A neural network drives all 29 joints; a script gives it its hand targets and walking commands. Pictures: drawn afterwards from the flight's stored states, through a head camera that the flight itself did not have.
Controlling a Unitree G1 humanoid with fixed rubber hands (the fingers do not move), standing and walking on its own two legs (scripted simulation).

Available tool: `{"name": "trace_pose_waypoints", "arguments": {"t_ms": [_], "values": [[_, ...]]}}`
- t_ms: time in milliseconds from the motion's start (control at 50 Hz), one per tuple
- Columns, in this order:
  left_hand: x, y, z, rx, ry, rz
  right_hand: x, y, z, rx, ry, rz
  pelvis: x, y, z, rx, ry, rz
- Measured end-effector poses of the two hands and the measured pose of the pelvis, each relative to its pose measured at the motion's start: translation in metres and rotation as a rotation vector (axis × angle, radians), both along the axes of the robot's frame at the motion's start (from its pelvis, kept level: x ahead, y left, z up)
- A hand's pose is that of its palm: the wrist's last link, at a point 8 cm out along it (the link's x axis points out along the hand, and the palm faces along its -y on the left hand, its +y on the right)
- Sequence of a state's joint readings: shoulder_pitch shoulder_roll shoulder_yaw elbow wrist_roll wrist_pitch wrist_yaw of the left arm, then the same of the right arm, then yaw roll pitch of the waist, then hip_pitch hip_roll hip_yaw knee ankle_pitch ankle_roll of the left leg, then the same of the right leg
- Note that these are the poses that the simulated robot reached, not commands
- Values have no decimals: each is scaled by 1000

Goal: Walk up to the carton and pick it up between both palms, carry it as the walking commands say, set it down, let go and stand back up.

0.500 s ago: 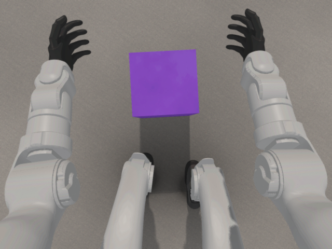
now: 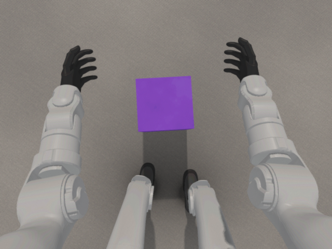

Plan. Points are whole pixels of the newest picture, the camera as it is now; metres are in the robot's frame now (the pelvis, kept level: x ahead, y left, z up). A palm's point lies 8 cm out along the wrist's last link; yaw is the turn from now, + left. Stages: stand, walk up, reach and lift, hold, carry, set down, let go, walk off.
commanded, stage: let go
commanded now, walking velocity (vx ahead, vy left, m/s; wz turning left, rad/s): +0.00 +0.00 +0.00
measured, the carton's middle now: (164, 107) +0.46 +0.04 -0.55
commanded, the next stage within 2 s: stand in 1.20 s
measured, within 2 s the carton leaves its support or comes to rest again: neither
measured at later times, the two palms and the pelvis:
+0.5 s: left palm (35, 160) +0.29 +0.24 -0.01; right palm (301, 151) +0.33 -0.21 -0.02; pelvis +0.06 +0.00 +0.08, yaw +0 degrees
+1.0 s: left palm (33, 206) +0.24 +0.21 +0.03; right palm out of the picture +0.22 -0.25 +0.03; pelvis +0.07 -0.01 +0.10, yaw +0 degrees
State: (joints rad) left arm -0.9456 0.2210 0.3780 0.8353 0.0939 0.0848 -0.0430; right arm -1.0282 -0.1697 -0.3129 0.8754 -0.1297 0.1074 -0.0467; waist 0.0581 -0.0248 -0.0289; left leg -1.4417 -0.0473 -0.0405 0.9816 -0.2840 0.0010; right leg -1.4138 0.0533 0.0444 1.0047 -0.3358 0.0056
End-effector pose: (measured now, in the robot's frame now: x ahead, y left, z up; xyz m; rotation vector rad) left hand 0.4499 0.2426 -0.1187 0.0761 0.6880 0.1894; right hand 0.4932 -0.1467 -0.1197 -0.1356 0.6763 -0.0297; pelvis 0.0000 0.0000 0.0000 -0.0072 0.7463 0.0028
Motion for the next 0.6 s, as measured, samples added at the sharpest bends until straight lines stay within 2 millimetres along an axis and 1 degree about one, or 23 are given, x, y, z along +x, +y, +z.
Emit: {"name": "trace_pose_waypoints", "arguments": {"t_ms": [40, 80, 140, 220, 280, 380, 480, 600], "values": [[-7, -1, -1, 11, 19, -20, -10, -2, -1, -22, 13, 2, 5, 0, 5, 1, -4, -1], [-16, -1, 2, 27, 40, -46, -25, -6, 0, -44, 33, -6, 11, 1, 11, 0, -12, 0], [-32, 1, 14, 36, 66, -79, -49, -14, 8, -65, 61, -14, 21, 2, 22, -2, -37, -2], [-57, 6, 37, 42, 100, -101, -77, -26, 28, -68, 86, -26, 33, 4, 37, -2, -91, -7], [-74, 9, 56, 41, 109, -111, -93, -34, 47, -58, 81, -33, 41, 4, 47, -1, -144, -5], [-105, 8, 82, 39, 113, -115, -120, -46, 72, -53, 84, -28, 49, 3, 61, 2, -244, -2], [-146, 2, 103, 40, 121, -110, -152, -57, 93, -56, 92, -8, 56, -1, 74, 5, -350, 2], [-198, -8, 126, 38, 136, -100, -204, -73, 115, -52, 119, -5, 63, -7, 90, 10, -486, 0]]}}
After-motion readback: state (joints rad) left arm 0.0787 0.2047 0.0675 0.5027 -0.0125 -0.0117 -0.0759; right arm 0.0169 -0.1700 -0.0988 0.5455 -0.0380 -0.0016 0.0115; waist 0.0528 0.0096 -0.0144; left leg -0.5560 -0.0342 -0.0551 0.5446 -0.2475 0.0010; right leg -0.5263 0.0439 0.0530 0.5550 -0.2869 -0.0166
